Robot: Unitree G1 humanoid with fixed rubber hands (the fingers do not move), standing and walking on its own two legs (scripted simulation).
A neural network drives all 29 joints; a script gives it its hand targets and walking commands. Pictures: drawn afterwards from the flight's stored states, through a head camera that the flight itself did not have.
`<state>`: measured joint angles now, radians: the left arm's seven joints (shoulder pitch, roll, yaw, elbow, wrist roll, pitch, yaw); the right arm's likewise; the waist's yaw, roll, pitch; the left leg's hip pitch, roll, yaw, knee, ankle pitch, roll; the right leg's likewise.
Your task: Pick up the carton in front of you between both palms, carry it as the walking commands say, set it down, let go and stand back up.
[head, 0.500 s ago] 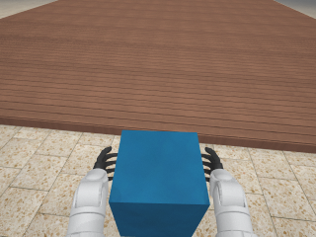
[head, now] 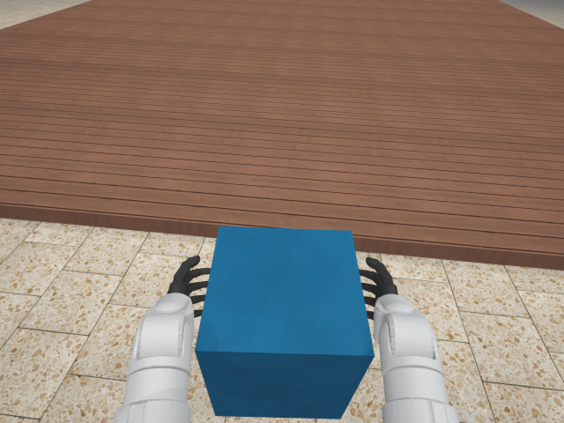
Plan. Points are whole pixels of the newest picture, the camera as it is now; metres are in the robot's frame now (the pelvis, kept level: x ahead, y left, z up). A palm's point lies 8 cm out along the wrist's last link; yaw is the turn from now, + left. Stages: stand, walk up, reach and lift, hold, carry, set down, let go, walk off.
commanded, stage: hold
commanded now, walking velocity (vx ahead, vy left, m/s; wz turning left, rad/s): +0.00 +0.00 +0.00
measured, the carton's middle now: (281, 325) +0.30 +0.00 -0.02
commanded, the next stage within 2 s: carry in 0.54 s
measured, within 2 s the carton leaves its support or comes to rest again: neither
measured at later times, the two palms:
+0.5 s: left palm (179, 305) +0.29 +0.15 +0.05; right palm (385, 306) +0.29 -0.15 +0.05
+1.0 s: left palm (184, 241) +0.40 +0.16 +0.08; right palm (367, 246) +0.39 -0.14 +0.07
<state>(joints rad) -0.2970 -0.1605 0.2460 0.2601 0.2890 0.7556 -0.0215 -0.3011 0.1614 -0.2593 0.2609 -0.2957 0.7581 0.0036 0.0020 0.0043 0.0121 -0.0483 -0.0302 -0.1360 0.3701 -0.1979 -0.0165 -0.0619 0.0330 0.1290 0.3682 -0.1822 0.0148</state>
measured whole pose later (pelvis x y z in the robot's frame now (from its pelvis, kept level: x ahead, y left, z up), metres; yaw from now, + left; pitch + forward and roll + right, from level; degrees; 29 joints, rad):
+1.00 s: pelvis +0.13 +0.01 -0.01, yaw +1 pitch +5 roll -2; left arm -0.17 -0.15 0.11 -0.24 0.10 1.12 0.08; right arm -0.14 0.13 -0.13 -0.30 -0.11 1.14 -0.10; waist -0.01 0.05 -0.15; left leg -0.23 0.08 0.04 0.64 -0.44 -0.01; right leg -0.31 0.00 -0.18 0.49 -0.25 -0.03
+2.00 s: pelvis +0.73 +0.03 +0.00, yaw +3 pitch +4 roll +1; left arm -0.41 -0.12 0.18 -0.43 0.07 1.27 0.12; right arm -0.43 0.12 -0.18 -0.42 -0.10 1.28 -0.11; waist 0.04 0.01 0.00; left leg -0.61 0.09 0.06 0.98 -0.25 0.03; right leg -0.22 -0.02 -0.23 0.36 -0.22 -0.08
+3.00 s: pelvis +1.42 +0.07 +0.08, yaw +4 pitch +5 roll +1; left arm -0.79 -0.02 0.25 -0.08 0.00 1.26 0.15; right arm -0.78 0.06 -0.32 -0.14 -0.12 1.29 -0.10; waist 0.14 -0.02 0.10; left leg -0.78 0.01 0.02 1.11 -0.31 0.06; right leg -0.30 0.03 -0.12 0.52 -0.31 -0.10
